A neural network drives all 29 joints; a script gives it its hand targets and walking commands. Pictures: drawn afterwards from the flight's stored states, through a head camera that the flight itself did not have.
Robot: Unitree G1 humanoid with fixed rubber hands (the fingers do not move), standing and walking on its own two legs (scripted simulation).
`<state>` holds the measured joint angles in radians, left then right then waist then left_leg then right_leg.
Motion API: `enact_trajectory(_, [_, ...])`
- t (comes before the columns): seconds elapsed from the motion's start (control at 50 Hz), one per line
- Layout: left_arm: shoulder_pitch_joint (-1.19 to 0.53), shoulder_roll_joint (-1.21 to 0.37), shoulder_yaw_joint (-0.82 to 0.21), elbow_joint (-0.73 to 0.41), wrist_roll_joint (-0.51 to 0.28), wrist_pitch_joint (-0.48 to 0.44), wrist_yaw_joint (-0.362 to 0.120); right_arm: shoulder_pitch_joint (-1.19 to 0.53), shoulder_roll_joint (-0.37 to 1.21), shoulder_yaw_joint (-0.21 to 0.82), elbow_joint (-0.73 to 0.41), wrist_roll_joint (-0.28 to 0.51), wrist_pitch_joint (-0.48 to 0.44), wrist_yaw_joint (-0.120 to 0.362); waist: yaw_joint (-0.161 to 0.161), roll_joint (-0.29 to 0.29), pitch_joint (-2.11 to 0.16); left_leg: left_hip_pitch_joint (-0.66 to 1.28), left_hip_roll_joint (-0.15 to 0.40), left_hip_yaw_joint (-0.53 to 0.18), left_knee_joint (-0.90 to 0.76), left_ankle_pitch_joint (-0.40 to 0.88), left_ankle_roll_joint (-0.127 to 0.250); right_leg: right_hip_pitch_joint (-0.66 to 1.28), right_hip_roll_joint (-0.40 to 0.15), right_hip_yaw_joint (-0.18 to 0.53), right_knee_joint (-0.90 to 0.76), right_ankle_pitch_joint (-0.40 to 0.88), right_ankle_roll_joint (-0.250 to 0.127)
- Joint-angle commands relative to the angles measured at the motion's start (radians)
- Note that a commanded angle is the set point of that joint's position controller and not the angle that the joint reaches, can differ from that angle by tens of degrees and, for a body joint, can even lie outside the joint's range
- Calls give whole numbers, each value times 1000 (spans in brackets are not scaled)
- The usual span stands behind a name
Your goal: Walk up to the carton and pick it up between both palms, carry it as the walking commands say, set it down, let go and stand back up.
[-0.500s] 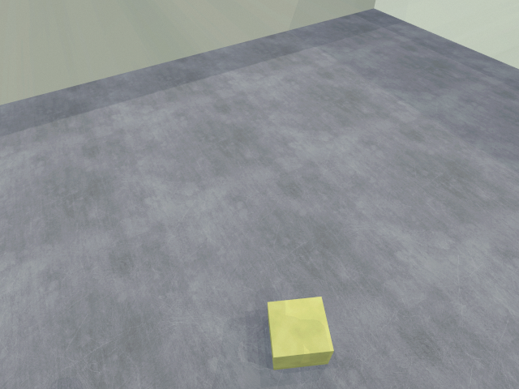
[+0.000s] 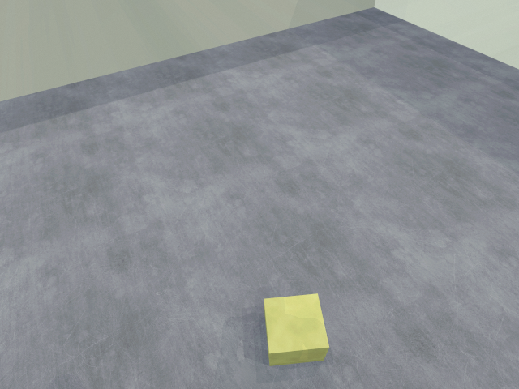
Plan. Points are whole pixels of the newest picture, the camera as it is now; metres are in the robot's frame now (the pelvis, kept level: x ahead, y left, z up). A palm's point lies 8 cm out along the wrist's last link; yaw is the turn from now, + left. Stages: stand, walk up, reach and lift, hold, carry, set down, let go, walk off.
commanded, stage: walk up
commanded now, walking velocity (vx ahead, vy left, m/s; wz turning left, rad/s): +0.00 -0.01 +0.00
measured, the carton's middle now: (293, 329) +0.45 -0.07 -0.70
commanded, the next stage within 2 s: stand in 0.20 s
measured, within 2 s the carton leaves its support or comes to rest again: neither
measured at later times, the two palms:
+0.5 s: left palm out of the picture +0.04 +0.22 -0.16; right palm out of the picture +0.04 -0.24 -0.16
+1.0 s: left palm out of the picture +0.14 +0.17 -0.17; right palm out of the picture +0.16 -0.22 -0.16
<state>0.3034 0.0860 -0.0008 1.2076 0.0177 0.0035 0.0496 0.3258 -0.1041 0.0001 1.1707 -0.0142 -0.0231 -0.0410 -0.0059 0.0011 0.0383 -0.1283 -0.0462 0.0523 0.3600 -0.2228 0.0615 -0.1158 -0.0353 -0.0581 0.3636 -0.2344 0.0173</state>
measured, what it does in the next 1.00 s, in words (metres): lowers itself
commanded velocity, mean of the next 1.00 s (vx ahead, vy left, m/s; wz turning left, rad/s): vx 0.00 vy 0.00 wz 0.00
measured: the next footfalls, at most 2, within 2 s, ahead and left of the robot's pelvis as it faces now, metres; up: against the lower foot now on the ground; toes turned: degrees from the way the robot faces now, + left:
none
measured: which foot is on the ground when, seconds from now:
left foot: down 0.00-1.00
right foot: down 0.00-1.00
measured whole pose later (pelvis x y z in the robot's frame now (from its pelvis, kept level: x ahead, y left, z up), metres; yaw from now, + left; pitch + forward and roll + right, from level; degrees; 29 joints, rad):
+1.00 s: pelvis -0.04 -0.04 -0.06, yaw +3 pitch +18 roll +0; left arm 0.00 0.14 0.03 0.44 0.01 0.50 -0.03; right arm -0.02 -0.09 -0.05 0.44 -0.03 0.51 -0.02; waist -0.01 0.00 -0.06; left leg -0.83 -0.02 0.00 0.87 -0.35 0.01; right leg -0.80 0.02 -0.02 0.88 -0.39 -0.02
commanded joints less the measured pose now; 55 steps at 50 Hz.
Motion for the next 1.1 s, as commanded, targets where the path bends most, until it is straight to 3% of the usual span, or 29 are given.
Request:
enact_trajectory(0.0, [111, 71, 11, 16, 3, -9, 0, 80, -67, -2, 2, 1, -8, -3, 11, -20, 24, -36, 157, -141, -79, 110, 7, 1, -88, 80, -42, 122, -49])
enact_trajectory(0.16, [108, 54, 7, 7, 2, -8, 5, 111, -54, -2, 21, 4, -11, -4, 6, 24, 51, -37, 162, -118, -59, 167, -6, -18, -88, 73, -44, 151, -29])
enact_trajectory(0.2, [93, 87, 22, -5, 1, -12, 13, 124, -46, -10, 19, 0, -6, -4, -5, -53, 51, -41, 172, -137, -58, 223, -7, -28, -90, 67, -11, 168, -40])
enact_trajectory(0.26, [119, 72, 15, 7, -3, -6, 7, 85, -72, -17, -6, 0, -12, -2, 7, 44, 50, -46, 152, -112, -55, 164, -9, -4, -85, 86, -45, 142, -43])
enact_trajectory(0.38, [94, 35, 8, -2, -7, -10, 4, 101, -52, -4, 12, -2, -14, -3, 4, 38, 25, -4, 149, -119, -52, 189, -7, -35, -80, 70, -33, 122, -39])
enact_trajectory(0.4, [-878, 160, -34, -674, -91, 8, -5, -890, -198, -16, -689, 123, 15, 1, 14, 74, -252, -345, 85, -101, 104, -256, 7, -316, -10, 115, 185, -269, -104])
enact_trajectory(0.42, [-725, 204, -58, -524, -100, 100, 42, -704, -251, 39, -553, 131, 110, -15, 15, -25, -221, -329, 142, -89, 159, -243, -26, -334, -27, 70, 243, -205, -79])
enact_trajectory(0.46, [-611, 141, -111, -549, -238, 204, 41, -589, -180, 111, -554, 149, 225, -24, 19, -65, -264, -355, 121, -56, 206, -156, 0, -381, 2, 41, 245, -150, -117])
enact_trajectory(0.5, [-490, 140, -127, -569, -257, 314, 31, -455, -73, 194, -574, 245, 345, -39, 29, 30, -321, -485, 106, -61, 221, -113, -1, -325, 8, 40, 259, -38, -123])
enact_trajectory(0.52, [-386, 161, -143, -532, -264, 387, 30, -424, -95, 220, -512, 247, 418, -37, 35, -26, -298, -514, 100, -89, 249, -52, 14, -362, 9, 59, 283, 15, -138])
enact_trajectory(0.54, [-320, 112, -167, -471, -278, 472, 26, -345, -76, 214, -453, 279, 495, -22, -14, -69, -335, -418, 122, -122, 282, 20, 25, -433, 19, 101, 309, 29, -147])
enact_trajectory(0.56, [-185, 36, -172, -369, -295, 563, 26, -238, -118, 147, -345, 256, 570, -10, 48, 29, -302, -402, 122, -122, 277, 204, 4, -386, 21, 109, 298, 78, -171])
enact_trajectory(0.58, [-47, 46, -147, -306, -258, 617, 21, -107, -152, 121, -313, 185, 634, -1, 2, 25, -278, -336, 98, -141, 271, 426, -7, -347, 60, 121, 278, 205, -159])
enact_trajectory(0.6, [-64, 117, -127, -307, -229, 655, 9, -42, -100, 119, -267, 170, 687, 1, -19, 6, -243, -358, 98, -152, 280, 445, 2, -362, 63, 90, 279, 282, -141])
enact_trajectory(0.62, [-85, 122, -46, -367, -187, 676, 6, -92, -121, 79, -339, 122, 694, 10, 41, 92, -325, -310, 84, -173, 272, 548, 0, -323, 86, 109, 272, 316, -144])
enact_trajectory(0.68, [-246, 137, 52, -582, -58, 635, -13, -206, -58, 31, -543, 70, 670, 11, 62, 45, -290, -299, 38, -161, 208, 379, 6, -265, 81, 147, 208, 379, -97])
enact_trajectory(0.7, [-285, 105, 39, -647, -18, 612, -11, -231, -49, -17, -582, 36, 648, 0, -4, 43, -284, -325, 47, -180, 238, 449, 3, -304, 73, 156, 228, 472, -102])
enact_trajectory(0.74, [-329, 87, 33, -682, -12, 570, -39, -333, -30, -27, -701, -13, 590, 0, 12, -1, -330, -284, 53, -161, 267, 393, 18, -368, 57, 140, 251, 416, -72])
enact_trajectory(0.78, [-404, 134, 93, -764, 45, 517, -72, -445, -31, -53, -846, -46, 527, -5, 35, 47, -352, -323, 51, -131, 339, 388, -4, -451, 37, 143, 283, 394, -62])
enact_trajectory(0.8, [-404, 166, 127, -824, 46, 477, -85, -411, -41, -82, -899, -76, 503, -8, -10, -45, -454, -328, 52, -137, 373, 390, 2, -405, 34, 138, 344, 460, -50])
enact_trajectory(0.82, [-388, 105, 94, -925, 39, 452, -84, -437, -37, -79, -924, -54, 480, 3, 9, 26, -568, -353, 39, -139, 401, 472, -24, -359, 30, 132, 396, 487, -51])
enact_trajectory(0.84, [-441, 127, 63, -895, 37, 438, -83, -390, -58, -118, -861, -92, 472, 5, -64, 13, -571, -336, 53, -160, 455, 465, -27, -502, 40, 110, 433, 447, -43])
enact_trajectory(0.9, [-327, 86, 24, -853, 3, 481, -85, -340, -44, -72, -787, -26, 509, 33, -2, 8, -573, -337, 26, -132, 479, 361, -32, -562, 50, 96, 455, 318, -49])
enact_trajectory(0.96, [-328, 110, 25, -885, -20, 491, -78, -337, -59, -74, -820, -2, 541, 18, -20, 22, -506, -421, 27, -131, 465, 201, -28, -527, 43, 101, 480, 231, -41])
enact_trajectory(0.98, [-374, 104, 12, -877, -38, 496, -75, -409, -60, -82, -823, 0, 543, 24, -60, -53, -450, -431, 30, -130, 463, 93, -15, -561, 63, 88, 463, 132, -38])
enact_trajectory(1.0, [-463, 108, 6, -878, -39, 506, -77, -477, -27, -47, -753, 23, 559, 21, -23, 10, -364, -523, 27, -101, 446, -50, -11, -554, 58, 82, 443, 9, -33])
enact_trajectory(1.04, [-541, 144, 28, -780, -45, 518, -81, -579, -55, -73, -792, 16, 552, 11, -44, -56, -271, -649, 45, -90, 457, -195, 1, -556, 53, 84, 433, -162, -33])
enact_trajectory(1.06, [-481, 161, 74, -794, -18, 522, -80, -469, -2, -63, -754, 35, 574, 6, -8, -1, -321, -610, 41, -78, 460, -118, 4, -497, 56, 94, 425, -80, -26])
enact_trajectory(1.08, [-554, 130, 91, -740, -36, 527, -79, -642, 17, 5, -750, 100, 571, 17, 41, 18, -324, -682, 26, -77, 466, -115, 2, -547, 42, 113, 447, -98, -35])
